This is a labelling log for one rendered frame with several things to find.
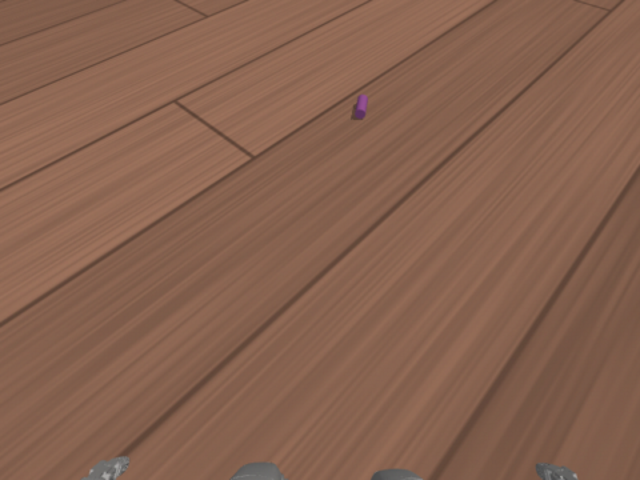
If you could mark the can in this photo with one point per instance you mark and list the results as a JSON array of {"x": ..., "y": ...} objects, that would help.
[{"x": 361, "y": 106}]

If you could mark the right robot hand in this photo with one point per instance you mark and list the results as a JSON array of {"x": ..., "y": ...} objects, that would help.
[{"x": 552, "y": 472}]

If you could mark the left robot hand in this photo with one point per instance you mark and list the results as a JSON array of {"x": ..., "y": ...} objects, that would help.
[{"x": 109, "y": 470}]

